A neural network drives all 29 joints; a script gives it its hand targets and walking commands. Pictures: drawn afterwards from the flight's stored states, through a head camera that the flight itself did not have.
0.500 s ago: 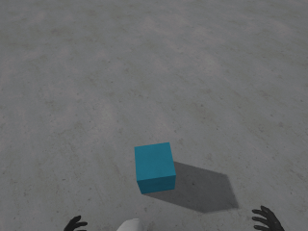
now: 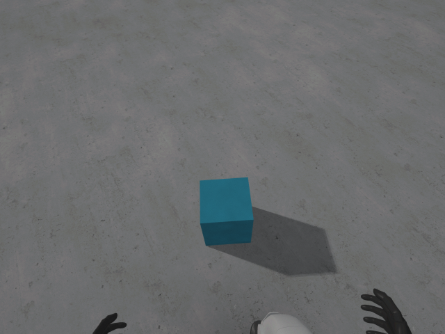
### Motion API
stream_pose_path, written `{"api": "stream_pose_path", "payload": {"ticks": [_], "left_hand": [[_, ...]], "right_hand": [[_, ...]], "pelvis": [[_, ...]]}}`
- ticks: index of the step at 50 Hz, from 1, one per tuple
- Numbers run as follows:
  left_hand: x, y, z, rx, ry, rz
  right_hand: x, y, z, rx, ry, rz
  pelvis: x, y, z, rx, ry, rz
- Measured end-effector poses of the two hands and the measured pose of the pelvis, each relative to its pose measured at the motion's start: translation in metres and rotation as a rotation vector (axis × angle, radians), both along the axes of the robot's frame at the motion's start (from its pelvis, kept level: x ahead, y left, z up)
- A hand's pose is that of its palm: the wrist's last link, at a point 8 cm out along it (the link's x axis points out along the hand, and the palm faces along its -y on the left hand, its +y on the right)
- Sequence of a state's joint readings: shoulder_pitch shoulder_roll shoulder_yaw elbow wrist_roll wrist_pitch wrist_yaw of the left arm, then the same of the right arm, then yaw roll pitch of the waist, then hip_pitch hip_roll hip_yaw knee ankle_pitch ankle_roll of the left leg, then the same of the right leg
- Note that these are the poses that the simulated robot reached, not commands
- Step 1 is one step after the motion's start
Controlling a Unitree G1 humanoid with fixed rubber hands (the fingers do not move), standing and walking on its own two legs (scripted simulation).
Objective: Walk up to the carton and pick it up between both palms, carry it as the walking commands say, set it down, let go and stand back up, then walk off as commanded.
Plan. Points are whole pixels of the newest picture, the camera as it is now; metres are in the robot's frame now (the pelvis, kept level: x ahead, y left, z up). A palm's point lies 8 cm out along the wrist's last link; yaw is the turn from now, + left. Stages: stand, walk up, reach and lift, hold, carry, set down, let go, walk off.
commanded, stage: walk off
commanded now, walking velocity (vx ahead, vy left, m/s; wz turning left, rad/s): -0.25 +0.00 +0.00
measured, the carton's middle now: (226, 212) +0.63 +0.05 -0.63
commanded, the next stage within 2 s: stand in 0.58 s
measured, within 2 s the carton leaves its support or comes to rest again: neither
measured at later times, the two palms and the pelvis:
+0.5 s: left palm out of the picture +0.01 +0.21 -0.08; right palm out of the picture -0.01 -0.32 -0.10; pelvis -0.11 -0.05 +0.01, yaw -4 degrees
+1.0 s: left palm out of the picture -0.11 +0.22 -0.11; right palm out of the picture -0.12 -0.31 -0.09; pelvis -0.22 -0.04 +0.00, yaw -6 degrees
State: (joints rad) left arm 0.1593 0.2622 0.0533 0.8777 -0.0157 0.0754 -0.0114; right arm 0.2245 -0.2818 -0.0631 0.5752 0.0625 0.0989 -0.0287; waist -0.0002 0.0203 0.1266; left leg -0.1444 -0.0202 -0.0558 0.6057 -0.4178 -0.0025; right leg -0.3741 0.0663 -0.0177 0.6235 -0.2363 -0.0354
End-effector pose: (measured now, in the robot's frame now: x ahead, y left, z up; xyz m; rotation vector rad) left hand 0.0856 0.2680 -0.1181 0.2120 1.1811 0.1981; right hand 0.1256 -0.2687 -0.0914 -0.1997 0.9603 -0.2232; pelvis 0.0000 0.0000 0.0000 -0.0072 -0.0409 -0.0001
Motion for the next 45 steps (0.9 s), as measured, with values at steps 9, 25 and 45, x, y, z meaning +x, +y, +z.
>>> {"api": "stream_pose_path", "payload": {"ticks": [9,25,45], "left_hand": [[-0.021,-0.014,0.005,-0.005,-0.012,-0.049],[-0.073,-0.054,0.034,0.065,-0.071,-0.092],[-0.191,-0.034,0.001,-0.013,-0.014,-0.053]], "right_hand": [[-0.050,-0.016,0.009,-0.008,-0.022,-0.054],[-0.132,-0.052,-0.010,0.067,0.026,-0.070],[-0.225,-0.033,0.007,-0.004,-0.019,-0.058]], "pelvis": [[-0.037,-0.009,0.004,0.000,-0.020,-0.053],[-0.107,-0.051,0.010,0.051,-0.003,-0.068],[-0.205,-0.026,0.003,-0.006,-0.032,-0.058]]}}
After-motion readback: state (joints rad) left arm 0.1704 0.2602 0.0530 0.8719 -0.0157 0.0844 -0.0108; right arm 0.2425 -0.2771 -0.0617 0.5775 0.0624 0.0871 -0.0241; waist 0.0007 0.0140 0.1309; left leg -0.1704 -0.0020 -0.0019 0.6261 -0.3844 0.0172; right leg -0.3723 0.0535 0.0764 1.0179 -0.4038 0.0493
